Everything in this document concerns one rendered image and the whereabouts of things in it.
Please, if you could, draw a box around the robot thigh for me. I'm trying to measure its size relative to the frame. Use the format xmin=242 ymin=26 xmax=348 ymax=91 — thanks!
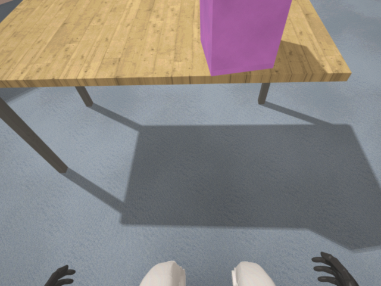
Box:
xmin=139 ymin=262 xmax=186 ymax=286
xmin=232 ymin=262 xmax=276 ymax=286

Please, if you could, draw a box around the left robot thigh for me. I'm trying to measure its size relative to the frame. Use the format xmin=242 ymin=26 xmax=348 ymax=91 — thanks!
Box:
xmin=139 ymin=262 xmax=186 ymax=286

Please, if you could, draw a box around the robot left hand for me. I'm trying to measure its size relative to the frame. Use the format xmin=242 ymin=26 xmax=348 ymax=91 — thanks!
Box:
xmin=44 ymin=265 xmax=76 ymax=286

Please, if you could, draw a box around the carton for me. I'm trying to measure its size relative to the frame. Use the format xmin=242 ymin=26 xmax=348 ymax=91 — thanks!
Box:
xmin=200 ymin=0 xmax=292 ymax=76

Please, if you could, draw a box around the right robot thigh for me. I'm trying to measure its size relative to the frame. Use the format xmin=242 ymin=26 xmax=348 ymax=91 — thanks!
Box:
xmin=232 ymin=262 xmax=276 ymax=286

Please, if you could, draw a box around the table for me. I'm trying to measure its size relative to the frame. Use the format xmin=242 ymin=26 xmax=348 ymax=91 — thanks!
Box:
xmin=0 ymin=0 xmax=352 ymax=173

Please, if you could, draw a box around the robot right hand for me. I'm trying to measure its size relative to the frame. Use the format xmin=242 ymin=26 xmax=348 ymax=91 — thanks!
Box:
xmin=311 ymin=252 xmax=359 ymax=286

